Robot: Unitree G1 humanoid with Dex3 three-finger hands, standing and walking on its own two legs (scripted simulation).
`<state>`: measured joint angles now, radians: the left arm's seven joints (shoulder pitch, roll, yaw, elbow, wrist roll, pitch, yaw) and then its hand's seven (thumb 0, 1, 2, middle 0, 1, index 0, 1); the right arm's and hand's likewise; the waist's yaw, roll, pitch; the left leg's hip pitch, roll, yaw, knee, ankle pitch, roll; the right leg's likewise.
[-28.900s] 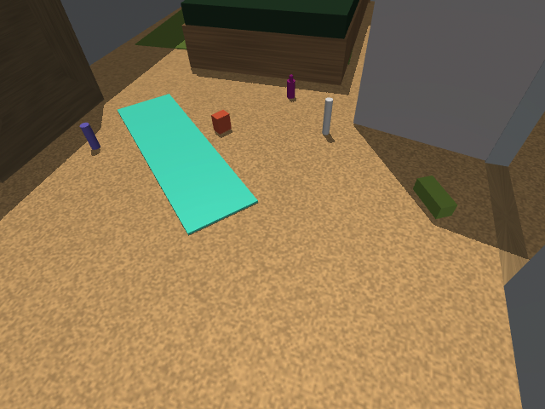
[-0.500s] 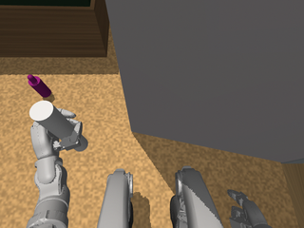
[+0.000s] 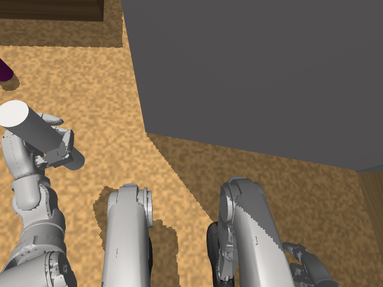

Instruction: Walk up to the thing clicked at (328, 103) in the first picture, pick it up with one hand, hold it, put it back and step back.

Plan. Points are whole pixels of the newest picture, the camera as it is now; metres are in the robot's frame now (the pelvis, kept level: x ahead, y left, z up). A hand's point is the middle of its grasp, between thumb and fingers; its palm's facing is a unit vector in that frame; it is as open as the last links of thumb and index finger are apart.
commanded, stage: crouch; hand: left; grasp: from the side
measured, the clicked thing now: (51, 143) +0.41 +0.28 -0.06
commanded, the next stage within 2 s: lower in 0.64 s
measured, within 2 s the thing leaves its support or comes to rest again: neither
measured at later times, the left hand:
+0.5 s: hand (66, 152) +0.41 +0.28 -0.12, palm faces +0.31 -0.95 -0.01, open 6.1 cm
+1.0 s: hand (73, 159) +0.41 +0.28 -0.18, palm faces +0.32 -0.95 +0.00, open 6.1 cm
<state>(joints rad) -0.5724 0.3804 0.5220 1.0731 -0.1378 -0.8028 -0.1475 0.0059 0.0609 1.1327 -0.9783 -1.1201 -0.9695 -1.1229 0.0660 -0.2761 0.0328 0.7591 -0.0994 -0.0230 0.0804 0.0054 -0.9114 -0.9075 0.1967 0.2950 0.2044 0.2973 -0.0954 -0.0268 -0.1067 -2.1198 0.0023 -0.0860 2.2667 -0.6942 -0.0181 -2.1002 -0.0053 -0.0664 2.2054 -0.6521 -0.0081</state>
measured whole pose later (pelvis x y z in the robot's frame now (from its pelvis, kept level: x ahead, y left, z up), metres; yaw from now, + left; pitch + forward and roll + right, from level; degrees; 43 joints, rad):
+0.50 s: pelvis -0.01 +0.01 -0.05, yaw -3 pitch +26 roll -7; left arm -0.57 0.46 0.56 1.11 -0.13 -0.83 -0.17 0.01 0.06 1.13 -0.98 -1.12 -0.97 -1.12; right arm 0.01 -0.31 0.12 0.74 -0.15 -0.01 0.10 0.00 -0.91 -0.91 0.20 0.30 0.21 0.30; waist -0.12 -0.06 0.00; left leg -2.23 0.00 -0.14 2.45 -0.68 -0.01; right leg -2.18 0.00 -0.11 2.35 -0.63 0.01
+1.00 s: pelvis -0.01 +0.01 -0.08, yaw -5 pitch +23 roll -10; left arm -0.55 0.54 0.60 1.16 -0.15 -0.90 -0.17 0.01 0.06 1.14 -0.98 -1.11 -0.97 -1.12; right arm -0.04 -0.33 0.20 0.71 -0.20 -0.01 0.13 0.00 -0.92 -0.91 0.20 0.30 0.21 0.30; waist -0.15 -0.11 0.10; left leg -2.27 0.00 -0.19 2.56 -0.70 -0.01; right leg -2.20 0.01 -0.15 2.41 -0.62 0.02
